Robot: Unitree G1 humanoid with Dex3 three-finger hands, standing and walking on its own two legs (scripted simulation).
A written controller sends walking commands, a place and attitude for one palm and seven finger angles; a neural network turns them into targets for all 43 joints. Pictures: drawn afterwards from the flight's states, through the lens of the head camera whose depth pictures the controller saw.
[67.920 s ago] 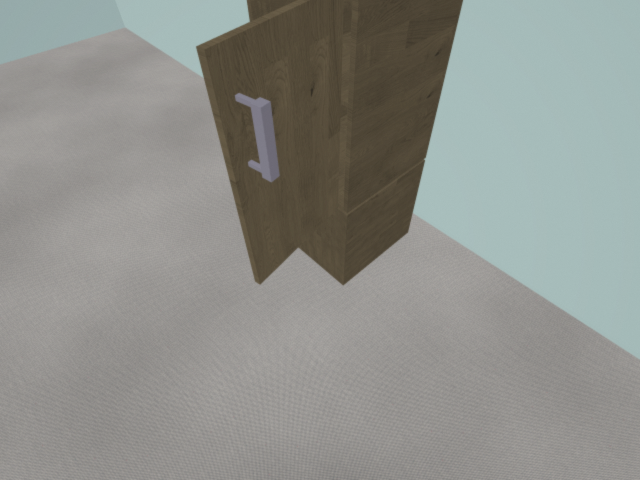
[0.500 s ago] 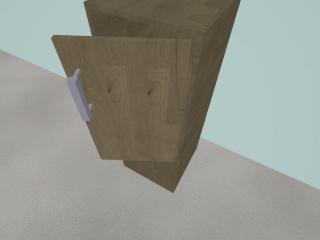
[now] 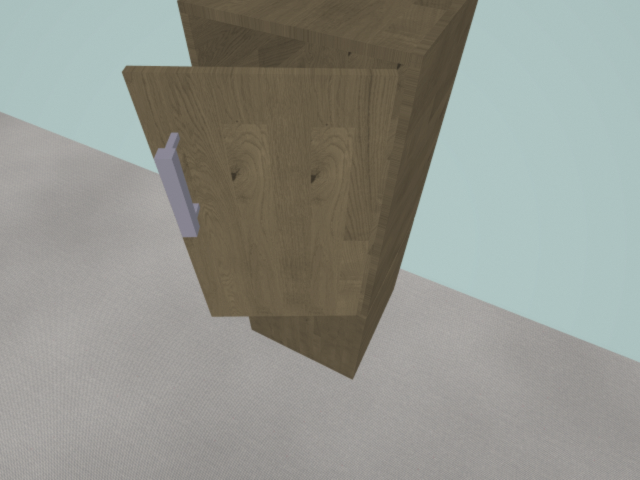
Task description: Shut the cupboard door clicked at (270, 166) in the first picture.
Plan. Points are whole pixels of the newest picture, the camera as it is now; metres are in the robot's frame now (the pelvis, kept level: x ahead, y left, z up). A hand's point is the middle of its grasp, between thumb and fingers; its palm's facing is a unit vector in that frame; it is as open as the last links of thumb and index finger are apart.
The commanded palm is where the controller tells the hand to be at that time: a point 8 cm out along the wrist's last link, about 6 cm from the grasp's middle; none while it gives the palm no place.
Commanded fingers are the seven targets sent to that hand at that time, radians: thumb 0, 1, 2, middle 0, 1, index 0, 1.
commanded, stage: look again from close up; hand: left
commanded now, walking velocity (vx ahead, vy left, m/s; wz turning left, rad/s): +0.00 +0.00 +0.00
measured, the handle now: (182, 186) +0.49 +0.24 +0.09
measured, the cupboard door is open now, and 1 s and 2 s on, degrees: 28 28 28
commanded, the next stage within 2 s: raise the hand and make a fist in 0.02 s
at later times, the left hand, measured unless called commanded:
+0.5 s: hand (191, 463) +0.15 +0.16 -0.03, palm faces +0.07 -1.00 +0.01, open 6.4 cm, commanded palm +0.11 +0.22 -0.03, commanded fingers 0.00 0.90 0.90 -0.55 -0.68 -0.55 -0.68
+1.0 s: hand (166, 428) +0.17 +0.18 +0.02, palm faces +0.16 -0.99 -0.07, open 4.0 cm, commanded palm +0.14 +0.22 +0.03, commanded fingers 0.00 0.90 0.90 -1.01 -1.18 -1.01 -1.18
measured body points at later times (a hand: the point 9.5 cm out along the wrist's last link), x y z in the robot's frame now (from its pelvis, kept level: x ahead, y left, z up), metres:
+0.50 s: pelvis -0.04 -0.03 -0.07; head -0.01 -0.02 +0.38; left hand +0.14 +0.21 -0.03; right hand +0.18 -0.28 -0.10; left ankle +0.03 +0.08 -0.74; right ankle -0.05 -0.12 -0.74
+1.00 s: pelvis -0.03 -0.03 -0.05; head +0.00 -0.04 +0.40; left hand +0.16 +0.23 +0.03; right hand +0.11 -0.27 -0.15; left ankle +0.03 +0.08 -0.74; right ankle -0.05 -0.12 -0.74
